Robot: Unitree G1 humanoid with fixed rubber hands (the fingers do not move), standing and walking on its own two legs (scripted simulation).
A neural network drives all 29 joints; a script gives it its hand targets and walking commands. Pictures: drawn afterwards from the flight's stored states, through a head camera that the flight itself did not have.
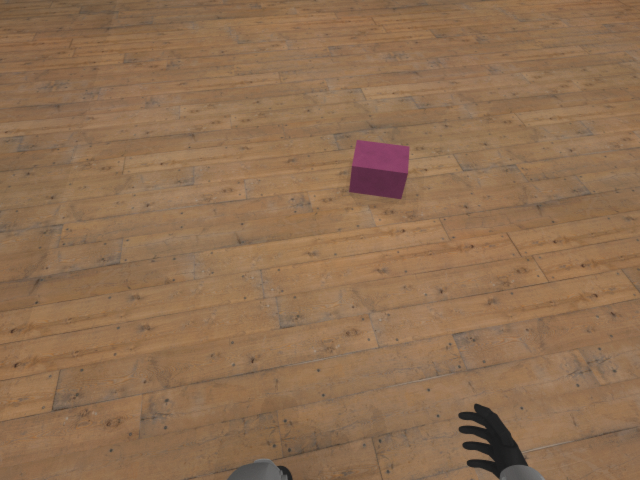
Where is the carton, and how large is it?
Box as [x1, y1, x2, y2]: [349, 140, 408, 198]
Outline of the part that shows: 357,140 352,163 349,191 400,198 407,174 408,146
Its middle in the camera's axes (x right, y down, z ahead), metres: +0.25 -0.30 +1.68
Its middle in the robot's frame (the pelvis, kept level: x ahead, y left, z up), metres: +1.38 -0.14 -0.68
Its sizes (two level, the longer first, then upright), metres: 0.228 0.171 0.151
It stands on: the floor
